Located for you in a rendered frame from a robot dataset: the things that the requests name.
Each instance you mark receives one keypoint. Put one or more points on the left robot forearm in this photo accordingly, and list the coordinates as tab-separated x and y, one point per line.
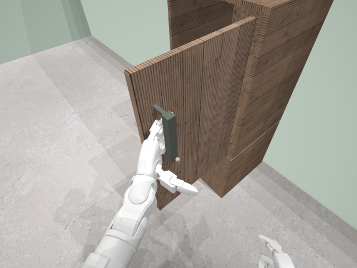
124	234

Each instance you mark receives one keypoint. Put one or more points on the robot right hand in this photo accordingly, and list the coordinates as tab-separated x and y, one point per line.
280	259

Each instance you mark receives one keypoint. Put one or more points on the handle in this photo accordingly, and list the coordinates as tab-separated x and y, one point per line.
170	133

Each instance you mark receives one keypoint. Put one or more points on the robot left hand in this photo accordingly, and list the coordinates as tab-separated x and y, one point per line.
149	157

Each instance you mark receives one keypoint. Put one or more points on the cupboard door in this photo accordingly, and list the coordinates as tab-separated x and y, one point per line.
200	82

